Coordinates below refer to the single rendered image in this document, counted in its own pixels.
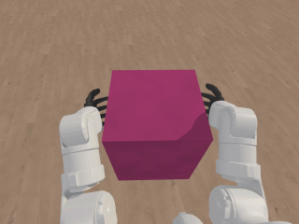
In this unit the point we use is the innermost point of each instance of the right robot upper arm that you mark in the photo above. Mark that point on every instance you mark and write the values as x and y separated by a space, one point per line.
238 205

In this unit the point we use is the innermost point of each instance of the right robot thigh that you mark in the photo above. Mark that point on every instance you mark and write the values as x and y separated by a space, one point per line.
186 219

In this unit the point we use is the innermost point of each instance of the robot right forearm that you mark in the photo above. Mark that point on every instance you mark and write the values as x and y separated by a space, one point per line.
237 139

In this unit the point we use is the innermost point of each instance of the robot left forearm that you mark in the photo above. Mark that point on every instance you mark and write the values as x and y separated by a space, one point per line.
79 145

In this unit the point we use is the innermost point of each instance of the left robot upper arm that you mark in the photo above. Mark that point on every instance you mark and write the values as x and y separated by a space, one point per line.
97 207

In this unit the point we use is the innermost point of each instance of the robot left hand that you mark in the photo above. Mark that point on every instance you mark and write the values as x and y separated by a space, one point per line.
90 102

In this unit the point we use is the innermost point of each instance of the carton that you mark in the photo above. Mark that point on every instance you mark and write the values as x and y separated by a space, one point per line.
156 126

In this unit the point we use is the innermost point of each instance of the robot right hand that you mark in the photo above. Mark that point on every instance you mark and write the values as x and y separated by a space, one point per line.
212 98

